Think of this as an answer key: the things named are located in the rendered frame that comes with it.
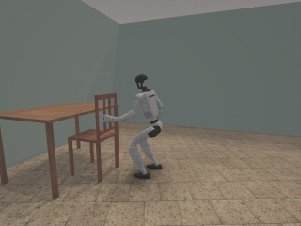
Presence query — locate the right robot foot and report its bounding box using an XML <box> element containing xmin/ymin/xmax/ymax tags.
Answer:
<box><xmin>146</xmin><ymin>163</ymin><xmax>162</xmax><ymax>170</ymax></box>

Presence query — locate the left robot hand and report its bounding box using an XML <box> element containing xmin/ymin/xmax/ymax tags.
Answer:
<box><xmin>99</xmin><ymin>114</ymin><xmax>112</xmax><ymax>123</ymax></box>

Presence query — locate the robot left upper arm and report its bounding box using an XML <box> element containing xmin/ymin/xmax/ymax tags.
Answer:
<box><xmin>131</xmin><ymin>93</ymin><xmax>145</xmax><ymax>117</ymax></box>

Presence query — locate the robot right upper arm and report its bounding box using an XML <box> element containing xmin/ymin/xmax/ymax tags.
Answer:
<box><xmin>152</xmin><ymin>90</ymin><xmax>164</xmax><ymax>110</ymax></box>

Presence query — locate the chair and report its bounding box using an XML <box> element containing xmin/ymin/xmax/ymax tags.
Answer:
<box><xmin>68</xmin><ymin>93</ymin><xmax>119</xmax><ymax>183</ymax></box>

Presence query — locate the left robot forearm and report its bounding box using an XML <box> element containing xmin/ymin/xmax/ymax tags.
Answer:
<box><xmin>111</xmin><ymin>110</ymin><xmax>135</xmax><ymax>122</ymax></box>

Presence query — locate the right robot forearm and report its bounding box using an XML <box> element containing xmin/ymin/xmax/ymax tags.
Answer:
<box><xmin>156</xmin><ymin>108</ymin><xmax>163</xmax><ymax>121</ymax></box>

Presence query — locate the table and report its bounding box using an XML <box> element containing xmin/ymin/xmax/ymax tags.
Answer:
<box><xmin>0</xmin><ymin>102</ymin><xmax>119</xmax><ymax>200</ymax></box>

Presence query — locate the left robot shin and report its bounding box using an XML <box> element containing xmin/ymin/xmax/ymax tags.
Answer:
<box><xmin>128</xmin><ymin>146</ymin><xmax>146</xmax><ymax>174</ymax></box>

